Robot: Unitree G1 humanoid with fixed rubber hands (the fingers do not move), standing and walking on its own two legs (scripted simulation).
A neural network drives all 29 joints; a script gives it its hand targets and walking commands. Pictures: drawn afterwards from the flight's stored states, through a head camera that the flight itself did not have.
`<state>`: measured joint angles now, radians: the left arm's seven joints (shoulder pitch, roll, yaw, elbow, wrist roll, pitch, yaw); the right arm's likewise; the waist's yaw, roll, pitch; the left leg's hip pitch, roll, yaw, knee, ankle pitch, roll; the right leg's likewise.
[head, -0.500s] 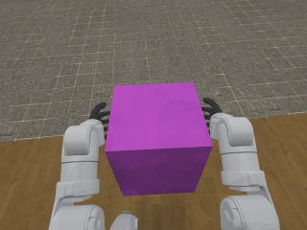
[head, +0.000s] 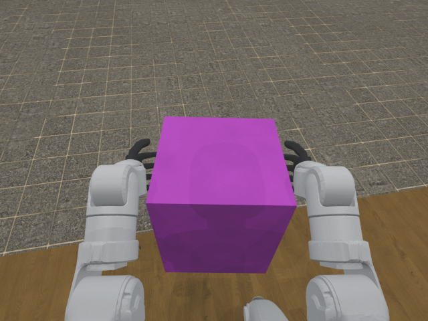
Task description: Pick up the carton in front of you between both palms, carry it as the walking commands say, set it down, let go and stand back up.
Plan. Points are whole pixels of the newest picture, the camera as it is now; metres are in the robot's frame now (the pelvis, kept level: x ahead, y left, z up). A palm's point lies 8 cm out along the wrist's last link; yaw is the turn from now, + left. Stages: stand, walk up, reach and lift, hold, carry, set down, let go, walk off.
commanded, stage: carry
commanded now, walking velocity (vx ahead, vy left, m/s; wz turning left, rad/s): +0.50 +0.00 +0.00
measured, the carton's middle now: (217, 198) +0.36 -0.01 +0.02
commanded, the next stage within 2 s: none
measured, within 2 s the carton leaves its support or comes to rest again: neither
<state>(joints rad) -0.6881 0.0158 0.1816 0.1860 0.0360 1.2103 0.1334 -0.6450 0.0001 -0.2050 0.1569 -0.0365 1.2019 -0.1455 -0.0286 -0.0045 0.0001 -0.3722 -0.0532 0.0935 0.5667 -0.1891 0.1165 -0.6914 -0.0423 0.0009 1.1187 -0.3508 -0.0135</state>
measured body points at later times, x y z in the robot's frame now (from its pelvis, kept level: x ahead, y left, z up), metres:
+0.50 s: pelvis +0.29 -0.04 -0.03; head +0.33 -0.05 +0.42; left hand +0.65 +0.13 +0.05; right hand +0.67 -0.17 +0.05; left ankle +0.28 +0.11 -0.68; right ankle +0.32 -0.08 -0.76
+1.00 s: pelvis +0.58 +0.02 -0.06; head +0.61 +0.03 +0.39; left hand +0.95 +0.17 +0.02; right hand +0.94 -0.14 +0.02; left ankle +0.62 +0.07 -0.79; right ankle +0.53 -0.11 -0.70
